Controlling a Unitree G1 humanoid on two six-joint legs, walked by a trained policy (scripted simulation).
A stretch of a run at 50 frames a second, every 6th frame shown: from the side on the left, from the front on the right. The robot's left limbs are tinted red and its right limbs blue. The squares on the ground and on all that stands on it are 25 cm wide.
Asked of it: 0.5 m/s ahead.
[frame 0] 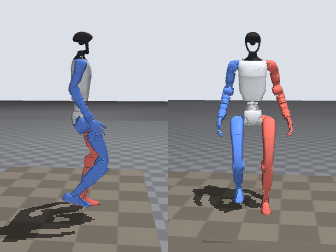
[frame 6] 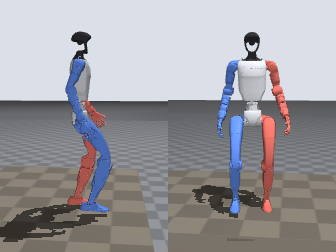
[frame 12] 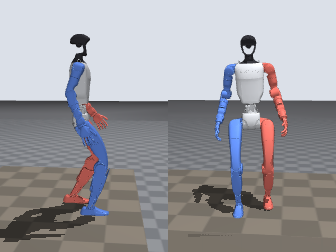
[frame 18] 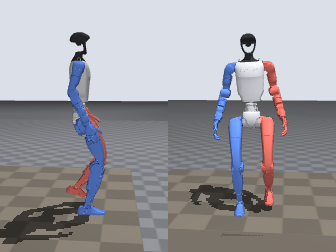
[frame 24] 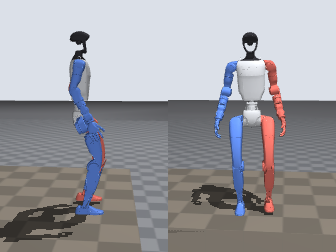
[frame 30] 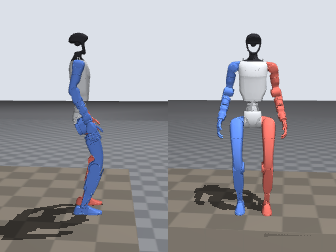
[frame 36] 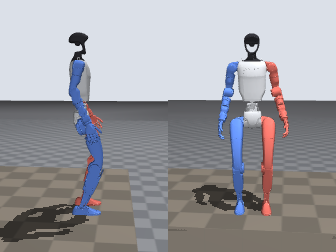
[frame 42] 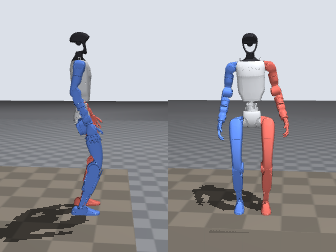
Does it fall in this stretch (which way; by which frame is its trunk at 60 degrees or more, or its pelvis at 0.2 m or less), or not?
no
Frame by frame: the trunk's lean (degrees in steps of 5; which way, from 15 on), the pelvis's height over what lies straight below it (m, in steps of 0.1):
0: 0, 0.8
6: 0, 0.8
12: 0, 0.8
18: 5, 0.8
24: 0, 0.8
30: 0, 0.8
36: 5, 0.8
42: 5, 0.8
